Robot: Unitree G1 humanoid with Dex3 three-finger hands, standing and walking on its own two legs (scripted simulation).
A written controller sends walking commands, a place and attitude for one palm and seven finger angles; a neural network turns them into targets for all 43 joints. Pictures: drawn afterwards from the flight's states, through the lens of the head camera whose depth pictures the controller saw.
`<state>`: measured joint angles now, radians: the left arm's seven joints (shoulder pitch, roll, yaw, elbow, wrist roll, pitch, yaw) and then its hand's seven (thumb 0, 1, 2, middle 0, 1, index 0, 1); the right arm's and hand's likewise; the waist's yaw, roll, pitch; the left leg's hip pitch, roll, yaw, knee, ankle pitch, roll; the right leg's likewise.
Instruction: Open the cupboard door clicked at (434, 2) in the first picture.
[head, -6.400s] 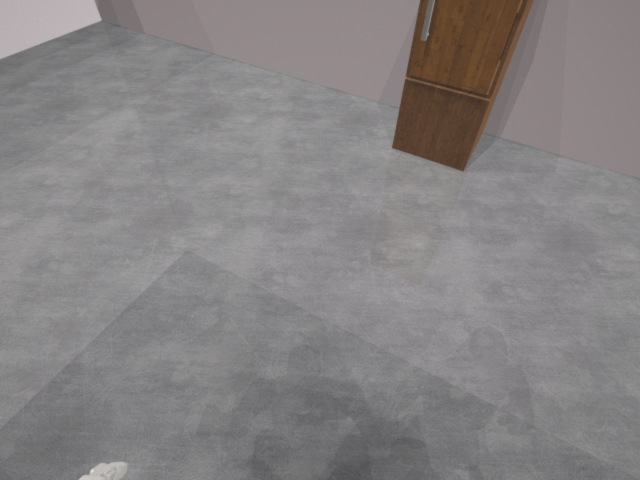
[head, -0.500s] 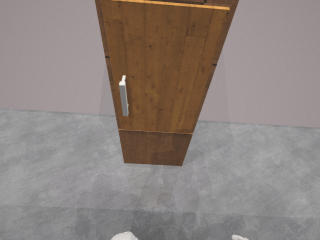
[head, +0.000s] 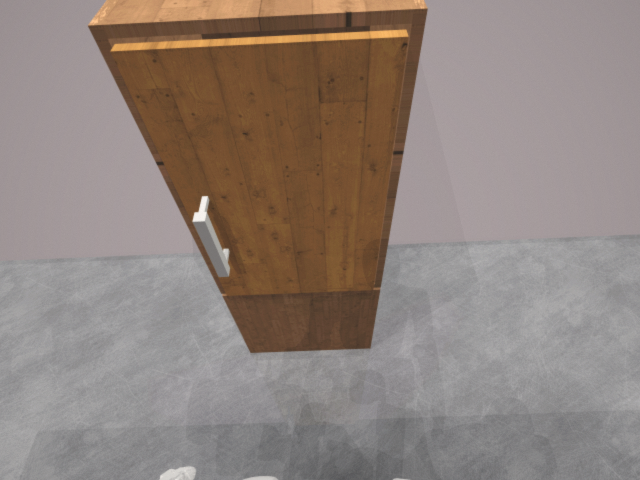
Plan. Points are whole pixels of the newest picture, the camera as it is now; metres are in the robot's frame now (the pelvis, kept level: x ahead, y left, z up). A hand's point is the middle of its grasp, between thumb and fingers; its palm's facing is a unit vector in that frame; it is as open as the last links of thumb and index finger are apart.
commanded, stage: come to a stop and stand still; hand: left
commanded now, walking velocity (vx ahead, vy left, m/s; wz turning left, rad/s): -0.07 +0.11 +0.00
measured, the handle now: (214, 238) +0.51 +0.22 -0.08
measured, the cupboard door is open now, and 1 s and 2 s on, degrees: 0 0 0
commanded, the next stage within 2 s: look again from close up in 1.04 s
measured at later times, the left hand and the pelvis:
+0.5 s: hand out of the picture -0.03 +0.24 -0.17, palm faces +0.04 -0.97 -0.23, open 7.4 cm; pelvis -0.03 +0.05 +0.00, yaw -1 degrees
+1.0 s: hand out of the picture -0.06 +0.19 -0.17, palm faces +0.01 -0.98 -0.17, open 7.4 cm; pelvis -0.06 +0.03 +0.01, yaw -1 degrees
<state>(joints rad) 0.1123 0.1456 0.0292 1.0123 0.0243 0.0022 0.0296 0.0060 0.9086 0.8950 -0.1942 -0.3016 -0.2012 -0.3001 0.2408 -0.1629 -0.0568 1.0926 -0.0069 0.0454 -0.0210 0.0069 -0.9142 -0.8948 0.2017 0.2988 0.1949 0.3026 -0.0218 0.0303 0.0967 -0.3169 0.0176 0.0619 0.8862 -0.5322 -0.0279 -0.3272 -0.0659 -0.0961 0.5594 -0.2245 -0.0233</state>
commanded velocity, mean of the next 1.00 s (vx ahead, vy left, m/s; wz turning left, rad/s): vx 0.00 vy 0.00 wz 0.00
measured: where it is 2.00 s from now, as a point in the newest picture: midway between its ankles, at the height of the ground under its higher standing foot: outside the picture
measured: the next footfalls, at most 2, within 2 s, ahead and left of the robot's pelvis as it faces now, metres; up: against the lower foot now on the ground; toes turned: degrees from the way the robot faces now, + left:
left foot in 0.22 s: -0.01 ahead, +0.15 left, +0.00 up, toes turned +2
right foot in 0.50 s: -0.03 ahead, -0.07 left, +0.00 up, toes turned -3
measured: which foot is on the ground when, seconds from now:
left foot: up 0.00-0.20, down 0.22-1.00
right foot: down 0.00-0.22, up 0.24-0.48, down 0.50-1.00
